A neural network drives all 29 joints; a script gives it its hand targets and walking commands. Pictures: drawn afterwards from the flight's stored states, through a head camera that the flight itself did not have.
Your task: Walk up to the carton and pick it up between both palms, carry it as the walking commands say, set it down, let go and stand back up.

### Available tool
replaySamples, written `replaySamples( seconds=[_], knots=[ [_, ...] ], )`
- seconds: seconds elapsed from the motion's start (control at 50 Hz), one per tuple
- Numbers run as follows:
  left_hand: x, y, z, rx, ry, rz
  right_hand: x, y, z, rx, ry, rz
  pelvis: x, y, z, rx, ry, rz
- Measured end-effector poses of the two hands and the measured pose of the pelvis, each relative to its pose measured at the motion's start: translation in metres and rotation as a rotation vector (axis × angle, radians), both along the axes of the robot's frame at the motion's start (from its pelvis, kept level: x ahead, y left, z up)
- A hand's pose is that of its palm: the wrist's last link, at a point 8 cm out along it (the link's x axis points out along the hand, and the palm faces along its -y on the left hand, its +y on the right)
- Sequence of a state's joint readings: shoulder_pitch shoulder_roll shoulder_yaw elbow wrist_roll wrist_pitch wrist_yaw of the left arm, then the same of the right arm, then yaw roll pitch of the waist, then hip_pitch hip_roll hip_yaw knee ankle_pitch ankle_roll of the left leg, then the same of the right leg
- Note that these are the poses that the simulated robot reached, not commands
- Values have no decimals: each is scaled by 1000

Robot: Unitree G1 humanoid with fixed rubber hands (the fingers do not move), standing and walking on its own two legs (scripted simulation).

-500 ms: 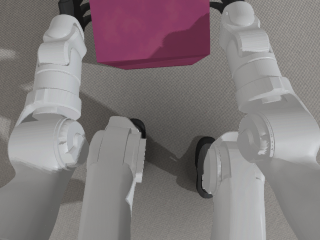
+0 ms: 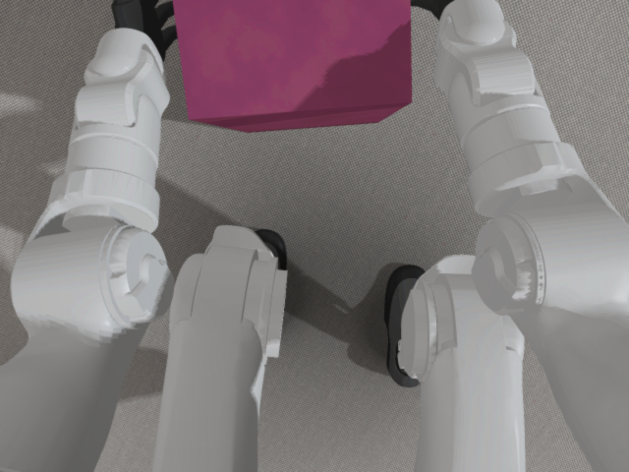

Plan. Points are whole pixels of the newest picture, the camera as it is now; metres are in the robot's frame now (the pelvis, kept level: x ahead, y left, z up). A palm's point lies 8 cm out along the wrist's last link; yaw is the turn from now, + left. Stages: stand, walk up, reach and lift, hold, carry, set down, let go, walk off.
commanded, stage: set down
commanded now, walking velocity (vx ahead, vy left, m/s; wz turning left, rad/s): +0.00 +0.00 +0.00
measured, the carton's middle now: (300, 27) +0.54 +0.10 -0.25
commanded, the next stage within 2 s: let go in 1.90 s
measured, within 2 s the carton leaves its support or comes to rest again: neither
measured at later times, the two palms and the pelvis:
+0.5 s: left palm (107, 32) +0.50 +0.28 -0.17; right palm (490, 0) +0.56 -0.08 -0.18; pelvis +0.01 +0.01 +0.01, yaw +0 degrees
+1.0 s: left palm out of the picture +0.50 +0.30 -0.06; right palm out of the picture +0.58 -0.08 -0.06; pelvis +0.01 +0.01 +0.05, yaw +1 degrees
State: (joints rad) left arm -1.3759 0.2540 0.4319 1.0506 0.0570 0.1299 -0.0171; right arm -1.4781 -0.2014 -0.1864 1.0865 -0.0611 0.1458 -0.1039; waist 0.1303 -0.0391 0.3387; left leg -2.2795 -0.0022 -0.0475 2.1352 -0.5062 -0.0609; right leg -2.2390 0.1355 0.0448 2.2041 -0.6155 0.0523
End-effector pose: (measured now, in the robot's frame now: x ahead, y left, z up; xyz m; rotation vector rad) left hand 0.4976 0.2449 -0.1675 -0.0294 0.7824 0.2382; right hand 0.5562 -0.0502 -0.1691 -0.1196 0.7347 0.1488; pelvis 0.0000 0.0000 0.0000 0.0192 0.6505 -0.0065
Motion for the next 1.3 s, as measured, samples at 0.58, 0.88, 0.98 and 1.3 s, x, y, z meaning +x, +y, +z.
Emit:
replaySamples(
  seconds=[0.58,0.88,0.98,1.3],
  knots=[
    [0,39,-2,70,-16,70,10,-37,-6,-38,-37,-47,6,11,4,-11,42,13],
    [5,50,68,65,-127,95,24,-33,69,-49,-117,-74,7,8,30,-25,75,41],
    [3,53,99,62,-136,95,25,-32,102,-47,-119,-81,7,8,50,-32,98,47],
    [3,54,193,57,-155,88,24,-42,195,-47,-130,-95,18,11,126,-35,165,45]
  ],
)
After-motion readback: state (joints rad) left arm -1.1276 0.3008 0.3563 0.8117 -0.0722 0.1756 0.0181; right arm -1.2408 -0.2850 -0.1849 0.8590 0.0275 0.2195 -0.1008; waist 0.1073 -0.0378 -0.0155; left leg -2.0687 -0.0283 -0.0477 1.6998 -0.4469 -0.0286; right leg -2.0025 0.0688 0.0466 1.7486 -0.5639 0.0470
